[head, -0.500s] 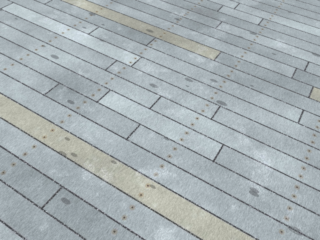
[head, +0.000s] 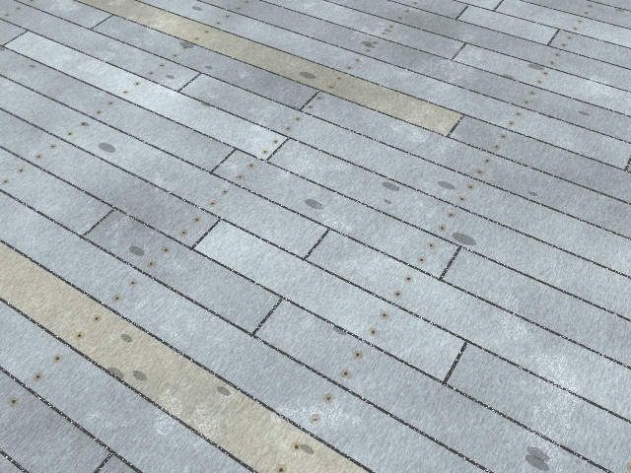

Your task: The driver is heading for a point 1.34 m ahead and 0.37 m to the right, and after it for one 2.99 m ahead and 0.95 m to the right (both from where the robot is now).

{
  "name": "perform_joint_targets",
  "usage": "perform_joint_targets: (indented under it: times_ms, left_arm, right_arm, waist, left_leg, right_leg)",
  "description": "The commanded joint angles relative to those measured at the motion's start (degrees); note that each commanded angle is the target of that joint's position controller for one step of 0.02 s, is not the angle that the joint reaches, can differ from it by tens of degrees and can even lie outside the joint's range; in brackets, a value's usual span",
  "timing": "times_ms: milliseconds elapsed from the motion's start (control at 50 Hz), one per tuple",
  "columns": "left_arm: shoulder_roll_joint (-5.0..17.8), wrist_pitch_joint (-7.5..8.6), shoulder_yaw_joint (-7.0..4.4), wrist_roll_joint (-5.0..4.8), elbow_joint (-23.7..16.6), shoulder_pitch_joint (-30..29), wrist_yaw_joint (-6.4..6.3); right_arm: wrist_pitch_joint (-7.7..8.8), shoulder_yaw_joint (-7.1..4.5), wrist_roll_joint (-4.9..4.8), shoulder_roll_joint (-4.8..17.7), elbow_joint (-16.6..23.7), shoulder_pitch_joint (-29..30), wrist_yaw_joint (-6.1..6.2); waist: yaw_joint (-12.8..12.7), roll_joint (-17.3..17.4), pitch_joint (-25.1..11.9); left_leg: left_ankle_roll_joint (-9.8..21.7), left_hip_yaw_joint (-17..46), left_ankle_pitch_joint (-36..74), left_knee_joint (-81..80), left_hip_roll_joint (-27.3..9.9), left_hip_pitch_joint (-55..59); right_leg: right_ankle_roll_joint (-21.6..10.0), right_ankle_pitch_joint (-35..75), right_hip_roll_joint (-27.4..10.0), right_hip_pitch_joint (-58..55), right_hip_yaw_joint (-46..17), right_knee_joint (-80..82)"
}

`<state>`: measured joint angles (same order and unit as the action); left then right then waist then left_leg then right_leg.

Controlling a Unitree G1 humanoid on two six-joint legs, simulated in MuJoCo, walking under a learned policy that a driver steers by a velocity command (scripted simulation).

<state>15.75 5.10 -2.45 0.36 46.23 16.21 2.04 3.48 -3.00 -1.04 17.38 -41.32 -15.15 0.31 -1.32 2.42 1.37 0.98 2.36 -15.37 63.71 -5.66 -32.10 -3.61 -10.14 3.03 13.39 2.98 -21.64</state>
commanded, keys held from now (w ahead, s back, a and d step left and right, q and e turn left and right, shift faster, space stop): w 0.52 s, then no key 0.24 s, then e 0.24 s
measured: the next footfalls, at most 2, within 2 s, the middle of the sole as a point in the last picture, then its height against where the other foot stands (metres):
left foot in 0.34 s outside the picture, level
right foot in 0.78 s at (384, 410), level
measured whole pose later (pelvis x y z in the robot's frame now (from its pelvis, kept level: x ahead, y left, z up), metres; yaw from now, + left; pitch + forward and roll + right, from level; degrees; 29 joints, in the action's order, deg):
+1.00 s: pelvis +0.48 +0.02 -0.01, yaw -4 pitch +2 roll +1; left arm 15.7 0.7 -2.7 0.5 43.0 8.6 0.8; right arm -0.6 -3.0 0.0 17.4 -46.4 -8.8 2.7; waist -0.9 0.8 3.6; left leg -2.9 3.1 -27.4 57.1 0.0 -26.3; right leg -2.8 -2.7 3.2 24.2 -2.6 -25.8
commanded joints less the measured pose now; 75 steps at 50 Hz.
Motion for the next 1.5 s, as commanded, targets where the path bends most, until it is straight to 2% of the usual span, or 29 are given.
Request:
perform_joint_targets:
  times_ms: [20, 120, 220, 280, 320, 340, 360, 380, 400, 440, 500, 560, 680, 780, 800, 820, 840, 860, 880, 920, 1000, 1140, 1200, 1220, 1240, 1260, 1280, 1340, 1500]
  left_arm:
    - [8.30, 1.53, -1.99, -0.33, -3.18, -2.58, -0.58]
    - [9.75, 0.65, -2.23, -0.97, -1.47, 1.36, -1.49]
    - [10.95, -0.91, -2.56, -1.62, 1.09, 6.46, -1.76]
    - [12.00, -1.90, -3.07, -1.80, 1.58, 5.79, -2.16]
    - [11.61, -2.56, -2.78, -1.50, 1.32, 4.33, -2.42]
    - [8.92, -2.48, -1.52, -0.37, 0.00, 4.59, -2.58]
    - [1.77, -1.19, 0.69, -0.38, -1.30, 12.45, -1.98]
    - [6.30, 0.15, -0.16, -1.42, -0.30, 9.17, -1.60]
    - [10.01, 0.95, -1.23, -2.98, -2.34, 3.43, -1.22]
    - [8.82, 1.23, -1.08, -1.70, -3.86, -2.02, -1.38]
    - [6.22, -0.69, -0.99, -1.17, -2.61, 1.16, -1.46]
    - [4.90, -1.51, -0.43, -0.28, -4.24, -2.36, -1.85]
    - [3.62, -0.48, -0.09, -0.27, -6.13, -10.99, -0.69]
    - [7.74, -0.20, -2.06, 0.92, -3.89, -3.79, -0.41]
    - [11.37, -0.23, -2.90, 1.13, -3.60, -0.75, -0.85]
    - [13.39, -0.96, -2.92, 1.93, -4.14, -0.17, -1.24]
    - [9.33, -1.70, -2.00, 0.62, -4.30, 0.28, -1.00]
    - [9.11, -2.10, -1.85, -0.44, -5.15, -2.38, -0.56]
    - [8.88, -2.61, -1.96, -0.48, -5.45, -4.76, -0.39]
    - [10.71, -2.99, -2.75, -0.29, -6.88, -8.92, -0.70]
    - [9.78, -4.34, -3.18, 0.17, -7.61, -9.26, -2.35]
    - [10.75, -5.95, -4.21, -0.84, -8.32, -8.83, -3.68]
    - [9.74, -7.05, -4.00, -1.73, -8.59, -8.70, -4.19]
    - [7.16, -7.15, -3.33, -1.58, -8.83, -7.22, -4.13]
    - [6.32, -6.54, -3.53, -1.95, -11.37, -8.64, -3.90]
    - [11.20, -6.14, -4.98, -0.84, -9.67, -6.42, -3.88]
    - [12.32, -6.53, -5.82, -1.22, -7.92, -3.83, -3.71]
    - [8.73, -8.38, -5.17, -0.84, -6.39, -1.42, -3.99]
    - [5.59, -8.09, -2.98, -1.49, -13.13, -9.72, -1.85]
  right_arm:
    - [-0.12, -1.10, 0.71, 3.66, 3.22, -1.07, 0.35]
    - [1.36, -0.14, 0.60, 1.39, 5.26, 9.03, -0.58]
    - [2.20, 0.03, -0.12, 1.58, 7.88, 16.21, -2.43]
    - [2.30, -0.67, 0.08, 3.58, 7.94, 13.99, -3.00]
    - [2.21, -2.67, 0.41, 7.13, 4.69, 2.05, -2.40]
    - [1.94, -3.79, 0.92, 10.66, 2.65, -8.19, -1.74]
    - [1.83, -4.96, 1.33, 16.17, 1.51, -11.67, -1.81]
    - [1.75, -3.44, 0.64, 10.09, 1.73, -12.44, -1.82]
    - [1.73, -2.50, 0.60, 7.97, 1.96, -8.23, -1.64]
    - [1.58, -1.72, 1.08, 5.88, 2.45, -1.60, -1.67]
    - [2.44, -1.31, 1.26, 4.12, 1.99, 1.25, -1.87]
    - [2.90, -1.90, 1.04, 6.49, 0.18, 1.54, -1.40]
    - [1.31, -1.88, 0.81, 7.81, -3.39, -2.48, -0.21]
    - [-0.16, -1.73, 0.47, 7.02, -5.01, 0.13, 0.54]
    - [-0.12, -1.18, 1.75, 5.44, -4.82, -2.35, 0.71]
    - [0.09, 0.24, 2.59, 1.37, -5.24, -10.76, 0.55]
    - [-0.41, 0.16, 2.10, 3.21, -5.65, -9.94, 0.40]
    - [-1.17, -0.79, 0.99, 6.66, -4.94, -6.75, 0.40]
    - [-2.39, -1.04, 1.20, 6.32, -4.19, -0.77, 1.20]
    - [-4.38, -1.60, 0.85, 6.96, -3.75, -1.96, 2.29]
    - [-4.10, -1.49, 1.17, 4.66, -3.78, 0.28, 3.18]
    - [-3.00, -1.47, 0.81, 4.61, -2.93, 3.03, 2.06]
    - [-2.23, -2.18, 0.84, 5.89, -3.99, -1.03, 1.44]
    - [-2.38, -3.10, 1.97, 9.94, -3.65, -2.83, 1.79]
    - [-2.77, -4.27, 3.84, 14.28, -3.22, 0.79, 1.65]
    - [-2.36, -3.18, 4.68, 10.46, -0.60, 5.34, 1.81]
    - [-2.13, -2.44, 3.88, 7.70, 0.60, 9.14, 2.19]
    - [-2.15, -1.44, 1.62, 5.40, 1.24, 10.89, 2.61]
    - [-3.88, -3.41, 1.44, 10.40, -0.06, 5.75, 2.31]
  waist:
    - [2.05, -6.02, 0.43]
    - [-1.72, -4.94, 2.44]
    - [-3.99, -5.29, 3.89]
    - [-1.30, -6.58, 1.86]
    - [5.52, -6.39, -6.37]
    - [9.47, -2.70, -15.15]
    - [5.57, 12.69, -23.20]
    - [8.08, 10.48, -24.57]
    - [7.84, 7.15, -15.02]
    - [4.61, -0.29, -5.51]
    - [0.76, 0.92, -3.79]
    - [0.11, 1.24, 0.13]
    - [3.53, 1.80, -2.41]
    - [-1.45, 0.93, -6.07]
    - [-1.33, -4.74, -10.38]
    - [2.04, -16.19, -17.44]
    - [0.48, -16.72, -21.26]
    - [0.36, -12.12, -17.26]
    - [-0.20, -5.74, -11.10]
    - [2.50, -9.45, -7.71]
    - [2.25, -10.06, -8.01]
    - [1.20, -10.82, -7.66]
    - [3.68, -9.45, -6.36]
    - [3.25, -1.56, -6.80]
    - [1.28, 16.11, -3.13]
    - [0.82, 10.65, -3.22]
    - [-1.11, 6.75, -3.14]
    - [-0.74, 4.42, -1.72]
    - [4.69, 7.75, -3.89]
  left_leg:
    - [-1.57, 1.71, 6.44, -4.85, -3.14, -6.20]
    - [-2.18, -1.20, 20.86, -23.66, -1.11, -5.10]
    - [-0.44, -1.43, 20.36, -32.62, 0.90, -5.67]
    - [1.99, -2.05, 13.39, -34.97, 2.69, -1.39]
    - [4.94, -5.52, 12.55, -36.77, 6.19, 16.23]
    - [8.23, 2.55, 14.11, -33.63, -1.54, 34.48]
    - [18.14, 31.27, 0.89, -37.85, -15.56, 55.72]
    - [17.78, 40.37, -5.19, -44.83, -16.48, 56.39]
    - [14.95, 31.32, -4.09, -45.82, -14.70, 49.61]
    - [13.31, 19.80, 7.26, -48.71, -10.64, 33.85]
    - [13.19, 12.22, 13.39, -53.70, -7.05, 24.52]
    - [13.93, 5.51, 28.50, -54.93, -6.79, 20.40]
    - [9.46, -1.38, 34.88, -50.96, -3.68, 23.73]
    - [5.01, -0.50, 31.94, -36.51, -2.78, 27.85]
    - [1.91, -3.62, 22.64, -26.54, 1.53, 24.34]
    - [-2.09, -4.07, -5.20, -10.22, 7.29, 10.11]
    - [-3.75, 0.63, -23.29, -1.83, 8.41, 6.17]
    - [-3.79, 2.45, -23.20, 2.82, 6.85, 3.01]
    - [-3.17, 0.99, -20.64, 3.44, 5.91, 0.24]
    - [-3.99, 2.65, -14.77, 2.01, 3.98, 0.96]
    - [-4.34, 1.26, -9.79, -10.17, 5.60, 6.66]
    - [-3.70, 2.02, -3.35, -25.61, 7.46, 13.05]
    - [-0.67, 1.47, 3.29, -40.56, 5.57, 23.02]
    - [3.23, 10.91, -0.14, -45.73, -5.51, 28.05]
    - [11.16, 25.74, 2.79, -50.91, -15.62, 22.93]
    - [13.19, 24.76, 6.73, -50.50, -16.91, 19.80]
    - [10.93, 18.69, 9.64, -49.00, -13.87, 18.91]
    - [8.54, 8.08, 15.21, -46.88, -9.02, 21.02]
    - [10.99, 0.90, 24.75, -44.91, -11.59, 29.14]
  right_leg:
    - [-10.79, 2.26, -15.31, -1.69, -14.20, 15.53]
    - [-8.26, 8.39, -12.77, -4.17, -7.13, 15.73]
    - [-7.71, 10.64, -16.42, -12.98, -7.82, 12.59]
    - [-6.10, 21.77, -18.14, -18.15, -8.16, 7.20]
    - [-3.83, 38.54, -14.38, -16.45, -4.72, -8.28]
    - [-1.81, 27.11, -11.50, -5.53, -2.83, -24.45]
    - [2.24, -8.27, -0.56, 18.96, -2.67, -46.51]
    - [1.86, -22.24, -0.77, 26.31, -10.52, -53.26]
    - [1.14, -18.90, -4.00, 30.70, -9.98, -55.06]
    - [1.47, -10.45, -8.71, 28.38, -7.19, -48.82]
    - [2.75, -6.18, -11.02, 21.11, -7.07, -43.53]
    - [5.50, -1.76, -10.91, 21.92, -5.67, -33.68]
    - [4.65, 17.52, -5.77, 13.17, -3.39, -12.23]
    - [0.34, 19.07, -3.83, 2.36, -3.43, -3.91]
    - [-1.53, 41.71, -9.31, -6.55, -8.32, -5.56]
    - [-11.87, 53.93, -20.86, -22.96, -23.39, -8.04]
    - [-15.85, 46.64, -23.00, -22.96, -31.41, -4.19]
    - [-14.38, 34.14, -21.04, -18.49, -30.27, -1.79]
    - [-10.22, 23.90, -17.57, -12.80, -26.45, 1.07]
    - [-11.73, 10.92, -18.21, -3.22, -27.69, 4.51]
    - [-9.33, 3.57, -12.93, 3.02, -23.10, 6.38]
    - [-7.84, -6.52, -11.64, 4.52, -28.00, 6.73]
    - [-3.63, -10.81, -7.75, 9.25, -27.24, 3.02]
    - [-0.32, -17.69, -3.47, 15.43, -21.94, -7.35]
    - [2.36, -21.77, 5.49, 23.60, -9.36, -21.28]
    - [4.04, -21.13, 1.70, 22.11, -12.33, -33.24]
    - [4.56, -17.75, 1.85, 21.02, -12.05, -38.55]
    - [7.70, -11.74, 0.35, 22.91, -9.61, -47.81]
    - [9.04, -12.24, -4.65, 16.01, -1.88, -25.91]
Keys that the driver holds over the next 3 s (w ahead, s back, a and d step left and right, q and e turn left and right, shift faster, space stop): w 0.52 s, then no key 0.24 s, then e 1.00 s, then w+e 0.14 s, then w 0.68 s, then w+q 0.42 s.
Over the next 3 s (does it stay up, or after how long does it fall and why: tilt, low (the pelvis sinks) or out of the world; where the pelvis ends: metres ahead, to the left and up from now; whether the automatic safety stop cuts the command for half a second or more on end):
stays up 0.87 -0.33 -0.01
